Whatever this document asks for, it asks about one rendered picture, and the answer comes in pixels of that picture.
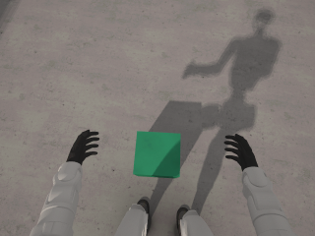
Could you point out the carton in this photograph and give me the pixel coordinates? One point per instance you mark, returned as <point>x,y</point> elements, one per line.
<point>157,154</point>

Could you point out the right robot forearm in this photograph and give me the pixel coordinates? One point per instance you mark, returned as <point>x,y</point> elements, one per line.
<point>265,209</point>

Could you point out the robot left thigh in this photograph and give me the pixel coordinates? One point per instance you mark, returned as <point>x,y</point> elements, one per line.
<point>134,223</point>

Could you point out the left robot shin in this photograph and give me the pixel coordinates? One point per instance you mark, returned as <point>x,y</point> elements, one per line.
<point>135,206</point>

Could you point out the left robot hand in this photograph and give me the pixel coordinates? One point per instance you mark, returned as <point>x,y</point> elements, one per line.
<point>78,151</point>

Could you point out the left robot forearm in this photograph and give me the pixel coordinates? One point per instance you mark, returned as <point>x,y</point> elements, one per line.
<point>60,207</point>

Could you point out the right robot hand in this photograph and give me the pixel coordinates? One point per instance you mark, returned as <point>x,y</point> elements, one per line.
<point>246,157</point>

